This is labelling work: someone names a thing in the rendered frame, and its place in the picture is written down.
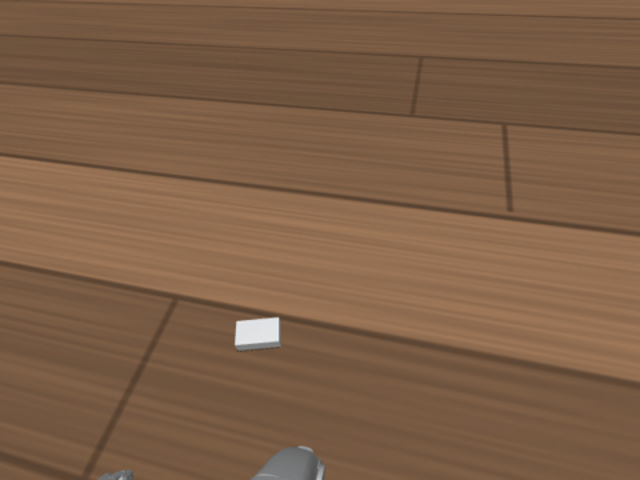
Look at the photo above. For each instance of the small box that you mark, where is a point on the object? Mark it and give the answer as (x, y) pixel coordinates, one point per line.
(258, 334)

